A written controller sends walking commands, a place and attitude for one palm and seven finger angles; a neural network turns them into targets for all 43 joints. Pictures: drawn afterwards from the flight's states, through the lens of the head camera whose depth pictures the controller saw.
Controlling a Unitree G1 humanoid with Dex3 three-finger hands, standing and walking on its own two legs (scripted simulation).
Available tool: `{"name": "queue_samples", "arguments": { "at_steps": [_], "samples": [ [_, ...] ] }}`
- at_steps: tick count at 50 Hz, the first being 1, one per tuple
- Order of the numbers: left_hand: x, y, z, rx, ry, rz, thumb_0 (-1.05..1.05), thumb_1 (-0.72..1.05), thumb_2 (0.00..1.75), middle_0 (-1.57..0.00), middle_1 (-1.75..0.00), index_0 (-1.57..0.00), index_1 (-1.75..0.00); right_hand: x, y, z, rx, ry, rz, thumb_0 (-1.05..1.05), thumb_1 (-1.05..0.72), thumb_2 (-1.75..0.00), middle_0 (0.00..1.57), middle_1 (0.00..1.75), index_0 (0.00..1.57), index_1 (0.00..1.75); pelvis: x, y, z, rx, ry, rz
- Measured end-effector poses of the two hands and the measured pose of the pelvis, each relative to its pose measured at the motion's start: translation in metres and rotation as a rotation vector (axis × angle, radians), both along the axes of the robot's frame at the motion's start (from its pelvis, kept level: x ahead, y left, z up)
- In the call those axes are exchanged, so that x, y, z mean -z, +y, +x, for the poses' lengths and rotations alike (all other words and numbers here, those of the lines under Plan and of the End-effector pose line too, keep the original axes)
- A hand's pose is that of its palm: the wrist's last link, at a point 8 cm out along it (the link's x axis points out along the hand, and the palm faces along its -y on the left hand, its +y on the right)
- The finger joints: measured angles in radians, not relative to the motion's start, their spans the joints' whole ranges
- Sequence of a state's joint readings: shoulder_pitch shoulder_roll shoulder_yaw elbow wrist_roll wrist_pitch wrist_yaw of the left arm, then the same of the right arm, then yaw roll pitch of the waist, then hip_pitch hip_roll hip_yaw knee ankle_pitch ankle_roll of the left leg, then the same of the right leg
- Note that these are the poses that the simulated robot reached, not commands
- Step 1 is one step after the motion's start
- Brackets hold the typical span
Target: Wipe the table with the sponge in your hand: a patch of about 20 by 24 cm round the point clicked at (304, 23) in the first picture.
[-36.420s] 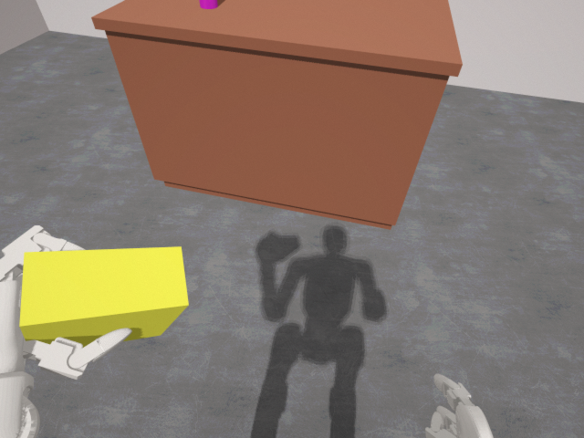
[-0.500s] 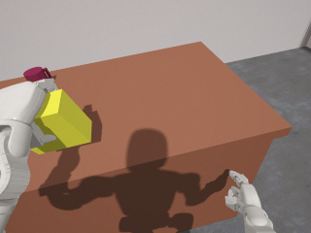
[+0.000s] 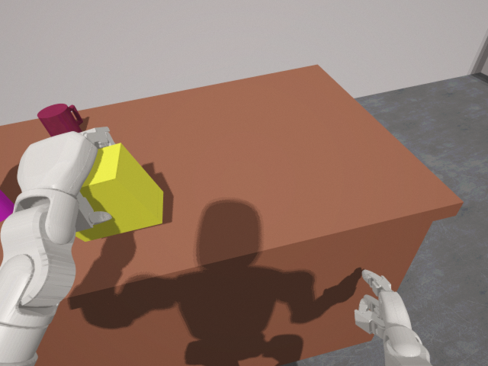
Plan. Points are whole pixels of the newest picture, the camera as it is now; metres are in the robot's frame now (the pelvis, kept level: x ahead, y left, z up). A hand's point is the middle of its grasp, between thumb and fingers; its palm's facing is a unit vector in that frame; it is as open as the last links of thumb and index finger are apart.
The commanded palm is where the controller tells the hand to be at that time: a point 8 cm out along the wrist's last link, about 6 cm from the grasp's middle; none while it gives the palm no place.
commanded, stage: move the sponge above the wiping area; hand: left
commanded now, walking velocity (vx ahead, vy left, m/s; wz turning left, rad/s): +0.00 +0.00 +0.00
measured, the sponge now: (110, 204) +0.28 +0.27 +0.16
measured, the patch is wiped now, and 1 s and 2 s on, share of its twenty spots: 0.00 0.00 0.00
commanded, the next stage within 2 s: none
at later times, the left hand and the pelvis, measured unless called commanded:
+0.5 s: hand (110, 183) +0.29 +0.26 +0.19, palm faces +0.15 -0.04 -0.99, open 10.0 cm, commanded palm +0.24 +0.26 +0.27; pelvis +0.01 -0.01 +0.00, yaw +0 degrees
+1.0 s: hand (111, 184) +0.31 +0.27 +0.18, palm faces +0.11 -0.04 -0.99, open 10.0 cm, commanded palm +0.26 +0.27 +0.25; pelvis +0.01 -0.01 +0.00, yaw +0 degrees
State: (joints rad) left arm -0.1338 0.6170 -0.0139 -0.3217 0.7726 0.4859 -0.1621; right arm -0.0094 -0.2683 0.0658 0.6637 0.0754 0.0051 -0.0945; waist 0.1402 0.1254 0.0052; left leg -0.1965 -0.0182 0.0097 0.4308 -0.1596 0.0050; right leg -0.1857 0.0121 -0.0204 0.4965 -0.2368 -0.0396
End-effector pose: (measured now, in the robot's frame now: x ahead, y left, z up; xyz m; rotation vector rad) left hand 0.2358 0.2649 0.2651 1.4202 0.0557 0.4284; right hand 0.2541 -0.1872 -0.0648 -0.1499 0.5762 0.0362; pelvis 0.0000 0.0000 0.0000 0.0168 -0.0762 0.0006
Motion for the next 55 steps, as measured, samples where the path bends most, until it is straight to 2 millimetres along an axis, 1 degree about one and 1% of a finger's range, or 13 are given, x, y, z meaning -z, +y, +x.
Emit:
{"name": "queue_samples", "arguments": {
  "at_steps": [6, 13, 18, 22, 26, 34, 41, 47, 55],
  "samples": [
    [0.006, -0.007, 0.009, 0.015, 0.020, 0.011, -0.01, -0.50, 1.06, -0.74, -1.34, -0.75, -1.35, 0.001, 0.001, 0.000, -0.004, 0.004, 0.006, 0.01, -0.91, -0.90, 0.20, 0.30, 0.19, 0.29, 0.000, -0.001, 0.001, 0.004, 0.003, 0.002],
    [0.005, -0.004, 0.016, -0.021, 0.031, 0.016, -0.01, -0.50, 1.06, -0.74, -1.34, -0.75, -1.35, 0.002, -0.001, 0.001, -0.011, 0.010, 0.016, 0.01, -0.91, -0.90, 0.20, 0.30, 0.20, 0.29, 0.000, -0.004, 0.003, 0.002, 0.008, 0.001],
    [0.012, -0.003, 0.020, -0.043, 0.068, 0.015, -0.01, -0.50, 1.06, -0.74, -1.34, -0.75, -1.35, 0.004, -0.005, 0.003, -0.010, 0.016, 0.012, 0.01, -0.91, -0.90, 0.20, 0.30, 0.20, 0.30, 0.000, -0.007, 0.005, -0.004, 0.011, 0.001],
    [0.019, -0.007, 0.026, -0.038, 0.100, 0.025, -0.01, -0.50, 1.06, -0.74, -1.34, -0.75, -1.35, 0.005, -0.008, 0.005, -0.009, 0.019, 0.005, 0.01, -0.91, -0.90, 0.20, 0.30, 0.20, 0.30, 0.000, -0.008, 0.006, -0.007, 0.013, 0.001],
    [0.021, -0.011, 0.032, -0.025, 0.116, 0.043, -0.01, -0.50, 1.06, -0.74, -1.34, -0.75, -1.35, 0.006, -0.011, 0.006, -0.006, 0.022, 0.003, 0.01, -0.91, -0.90, 0.20, 0.30, 0.20, 0.30, 0.000, -0.010, 0.009, -0.005, 0.015, 0.003],
    [0.021, -0.001, 0.036, -0.067, 0.131, 0.037, -0.01, -0.50, 1.06, -0.74, -1.34, -0.75, -1.35, 0.007, -0.019, 0.006, 0.009, 0.034, 0.003, 0.01, -0.91, -0.90, 0.20, 0.30, 0.20, 0.30, 0.000, -0.012, 0.012, -0.002, 0.022, 0.003],
    [0.032, 0.002, 0.037, -0.053, 0.177, 0.038, -0.01, -0.50, 1.06, -0.74, -1.34, -0.74, -1.35, 0.010, -0.024, 0.004, 0.022, 0.043, -0.012, 0.01, -0.91, -0.90, 0.20, 0.30, 0.20, 0.30, 0.000, -0.011, 0.013, -0.003, 0.022, 0.001],
    [0.035, 0.000, 0.041, -0.017, 0.161, 0.045, -0.01, -0.50, 1.06, -0.74, -1.33, -0.75, -1.35, 0.011, -0.021, 0.000, 0.021, 0.053, -0.023, 0.01, -0.91, -0.90, 0.20, 0.30, 0.20, 0.30, 0.000, -0.009, 0.013, -0.008, 0.019, -0.001],
    [0.035, 0.006, 0.048, -0.046, 0.144, 0.038, -0.01, -0.50, 1.06, -0.74, -1.33, -0.74, -1.35, 0.012, -0.013, -0.002, 0.015, 0.068, -0.010, 0.01, -0.91, -0.90, 0.20, 0.30, 0.20, 0.30, -0.001, -0.005, 0.013, -0.008, 0.024, -0.002]
  ]
}}
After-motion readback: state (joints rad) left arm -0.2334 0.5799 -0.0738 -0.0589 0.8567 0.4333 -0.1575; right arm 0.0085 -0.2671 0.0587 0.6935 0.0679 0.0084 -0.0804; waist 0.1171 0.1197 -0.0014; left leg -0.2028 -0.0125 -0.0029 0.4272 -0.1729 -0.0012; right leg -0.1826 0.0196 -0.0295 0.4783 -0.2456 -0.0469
